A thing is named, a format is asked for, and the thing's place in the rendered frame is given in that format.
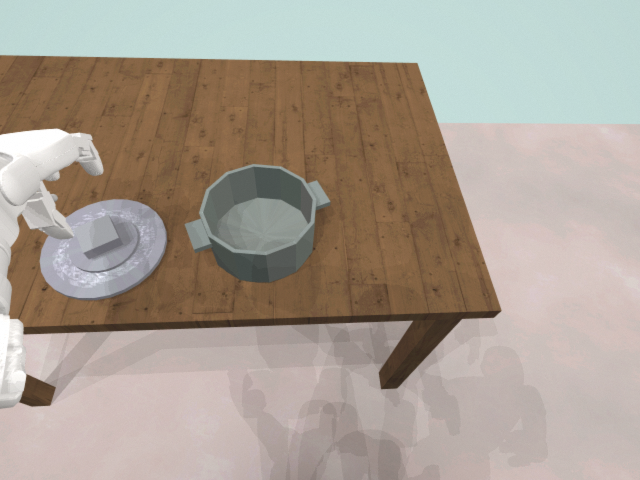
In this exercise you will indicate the left robot upper arm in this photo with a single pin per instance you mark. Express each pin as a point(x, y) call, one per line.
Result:
point(12, 361)

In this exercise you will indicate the left robot hand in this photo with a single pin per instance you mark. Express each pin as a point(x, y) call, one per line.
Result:
point(51, 150)

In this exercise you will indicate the knob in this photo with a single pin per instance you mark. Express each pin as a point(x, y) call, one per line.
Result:
point(98, 236)

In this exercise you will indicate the pot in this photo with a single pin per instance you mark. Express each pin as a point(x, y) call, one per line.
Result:
point(259, 222)

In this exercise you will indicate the lid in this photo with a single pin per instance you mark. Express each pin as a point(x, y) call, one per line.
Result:
point(68, 271)

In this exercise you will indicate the table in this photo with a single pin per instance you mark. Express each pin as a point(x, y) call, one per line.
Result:
point(396, 243)

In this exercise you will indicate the robot left forearm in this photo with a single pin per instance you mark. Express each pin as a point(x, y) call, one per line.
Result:
point(19, 180)

